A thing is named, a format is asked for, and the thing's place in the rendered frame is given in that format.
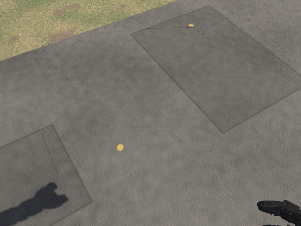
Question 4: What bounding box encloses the robot right hand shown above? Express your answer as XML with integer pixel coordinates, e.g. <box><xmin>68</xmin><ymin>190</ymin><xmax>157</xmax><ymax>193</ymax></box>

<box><xmin>257</xmin><ymin>200</ymin><xmax>301</xmax><ymax>226</ymax></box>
